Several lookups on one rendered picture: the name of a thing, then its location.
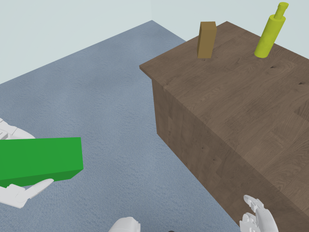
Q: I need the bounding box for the table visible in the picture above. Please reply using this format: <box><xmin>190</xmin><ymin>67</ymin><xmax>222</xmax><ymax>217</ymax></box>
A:
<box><xmin>139</xmin><ymin>21</ymin><xmax>309</xmax><ymax>232</ymax></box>

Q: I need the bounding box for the robot left hand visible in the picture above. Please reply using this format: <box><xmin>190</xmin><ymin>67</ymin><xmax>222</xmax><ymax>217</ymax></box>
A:
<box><xmin>0</xmin><ymin>118</ymin><xmax>54</xmax><ymax>208</ymax></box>

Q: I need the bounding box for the sponge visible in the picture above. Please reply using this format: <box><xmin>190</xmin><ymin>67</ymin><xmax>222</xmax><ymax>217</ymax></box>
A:
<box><xmin>0</xmin><ymin>137</ymin><xmax>84</xmax><ymax>188</ymax></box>

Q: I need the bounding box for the left robot thigh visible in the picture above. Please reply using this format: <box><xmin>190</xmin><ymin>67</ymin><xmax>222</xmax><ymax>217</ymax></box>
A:
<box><xmin>108</xmin><ymin>217</ymin><xmax>140</xmax><ymax>232</ymax></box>

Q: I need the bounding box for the robot right hand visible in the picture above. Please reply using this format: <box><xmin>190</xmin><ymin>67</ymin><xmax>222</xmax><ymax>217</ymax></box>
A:
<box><xmin>239</xmin><ymin>195</ymin><xmax>279</xmax><ymax>232</ymax></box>

